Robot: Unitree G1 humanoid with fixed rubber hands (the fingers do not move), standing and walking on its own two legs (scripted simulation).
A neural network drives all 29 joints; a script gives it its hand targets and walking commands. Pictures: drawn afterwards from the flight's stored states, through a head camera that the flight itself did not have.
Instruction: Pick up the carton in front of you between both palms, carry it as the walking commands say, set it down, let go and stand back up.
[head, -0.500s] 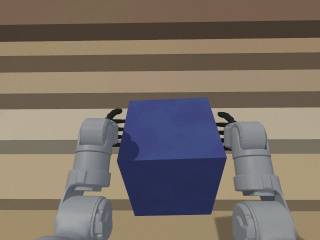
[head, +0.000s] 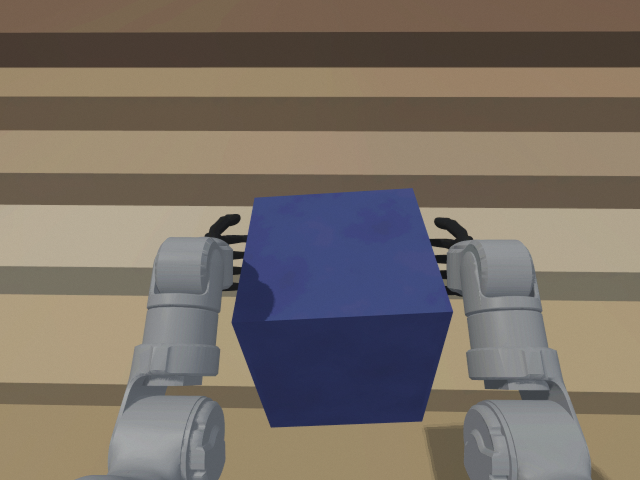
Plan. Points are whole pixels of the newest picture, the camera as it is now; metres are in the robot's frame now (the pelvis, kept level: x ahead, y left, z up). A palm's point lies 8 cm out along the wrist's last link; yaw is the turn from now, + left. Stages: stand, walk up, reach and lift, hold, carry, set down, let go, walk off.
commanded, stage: carry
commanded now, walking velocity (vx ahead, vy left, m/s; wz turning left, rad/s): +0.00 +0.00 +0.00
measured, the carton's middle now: (339, 311) +0.34 +0.00 +0.05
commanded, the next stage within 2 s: none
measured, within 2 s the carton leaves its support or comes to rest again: neither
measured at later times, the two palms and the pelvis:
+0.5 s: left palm (217, 263) +0.35 +0.15 +0.14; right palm (461, 268) +0.35 -0.15 +0.13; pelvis +0.00 +0.00 +0.00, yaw +0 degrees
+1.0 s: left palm (216, 261) +0.35 +0.15 +0.14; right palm (460, 265) +0.35 -0.15 +0.13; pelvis +0.00 +0.00 +0.00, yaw +0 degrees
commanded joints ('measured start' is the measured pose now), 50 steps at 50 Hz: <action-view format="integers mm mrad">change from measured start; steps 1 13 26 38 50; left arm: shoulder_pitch -744 -737 -734 -736 -740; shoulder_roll -1142 -1136 -1133 -1135 -1138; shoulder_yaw -521 -509 -514 -518 -521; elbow -102 -105 -113 -115 -119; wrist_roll -448 -440 -439 -443 -447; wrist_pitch -27 -31 -29 -30 -28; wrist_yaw -240 -237 -235 -237 -237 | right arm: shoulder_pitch -741 -754 -750 -746 -750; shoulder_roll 1140 1146 1148 1145 1147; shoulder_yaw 488 498 503 503 506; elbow -134 -145 -149 -150 -155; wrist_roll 433 443 446 443 448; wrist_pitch -41 -43 -43 -43 -41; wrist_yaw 244 246 247 246 245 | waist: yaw -4 -3 -3 -2 -3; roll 0 -8 -9 -11 -9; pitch -365 -366 -370 -368 -371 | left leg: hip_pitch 66 54 58 61 82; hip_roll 122 123 123 123 125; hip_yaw -100 -102 -97 -94 -96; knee -59 -55 -54 -55 -59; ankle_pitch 138 147 149 149 170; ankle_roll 74 78 75 74 74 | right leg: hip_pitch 180 182 190 192 194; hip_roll -159 -161 -164 -167 -166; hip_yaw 155 148 148 146 140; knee -54 -39 -38 -40 -54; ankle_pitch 172 168 185 190 201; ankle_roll -39 -37 -36 -35 -34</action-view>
